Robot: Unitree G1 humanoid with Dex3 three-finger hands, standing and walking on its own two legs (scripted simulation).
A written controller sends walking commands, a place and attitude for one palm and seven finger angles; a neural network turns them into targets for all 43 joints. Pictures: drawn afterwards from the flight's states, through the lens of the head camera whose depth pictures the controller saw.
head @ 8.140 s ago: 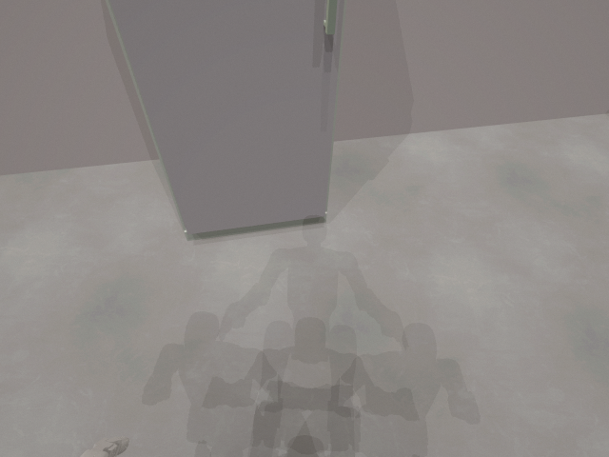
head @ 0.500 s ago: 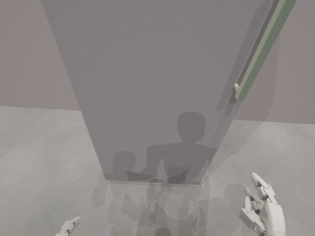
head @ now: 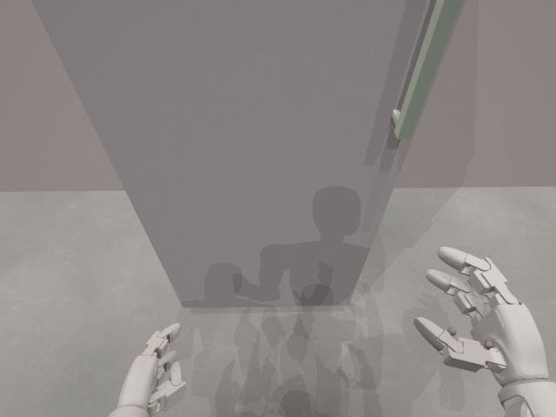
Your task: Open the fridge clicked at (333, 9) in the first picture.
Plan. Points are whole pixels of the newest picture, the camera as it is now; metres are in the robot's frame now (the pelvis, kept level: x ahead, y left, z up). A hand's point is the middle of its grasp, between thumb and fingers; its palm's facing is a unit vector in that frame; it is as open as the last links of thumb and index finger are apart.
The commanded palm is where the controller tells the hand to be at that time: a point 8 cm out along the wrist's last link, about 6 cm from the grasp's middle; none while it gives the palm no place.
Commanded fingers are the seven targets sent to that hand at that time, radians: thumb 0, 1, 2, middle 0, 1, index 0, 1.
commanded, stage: raise the hand to about handle height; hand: right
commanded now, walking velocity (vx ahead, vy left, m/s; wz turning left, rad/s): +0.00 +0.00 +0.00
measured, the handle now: (431, 28) +0.55 -0.18 +0.29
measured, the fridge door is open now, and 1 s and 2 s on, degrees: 0 0 0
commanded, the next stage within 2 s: move the hooked fingers beside the handle in 1.42 s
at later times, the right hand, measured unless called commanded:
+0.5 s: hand (528, 258) +0.27 -0.25 +0.17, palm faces +0.03 +1.00 -0.08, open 13.1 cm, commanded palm +0.23 -0.30 +0.18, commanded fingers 0.00 0.50 -0.30 0.30 1.20 0.30 1.20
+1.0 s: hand out of the picture +0.30 -0.28 +0.26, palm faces +0.05 +0.99 -0.11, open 14.0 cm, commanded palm +0.26 -0.31 +0.26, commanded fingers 0.00 0.50 -0.30 0.30 1.20 0.30 1.20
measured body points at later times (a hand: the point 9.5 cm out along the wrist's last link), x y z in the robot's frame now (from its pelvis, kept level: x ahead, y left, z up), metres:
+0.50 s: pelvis +0.02 -0.01 +0.03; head +0.01 -0.01 +0.48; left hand +0.21 +0.22 -0.02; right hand +0.26 -0.31 +0.18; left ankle +0.02 +0.11 -0.70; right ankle +0.01 -0.10 -0.70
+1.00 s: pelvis +0.02 +0.01 +0.04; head +0.00 +0.03 +0.49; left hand +0.21 +0.23 -0.03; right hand +0.29 -0.33 +0.26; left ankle +0.02 +0.11 -0.70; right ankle +0.01 -0.10 -0.70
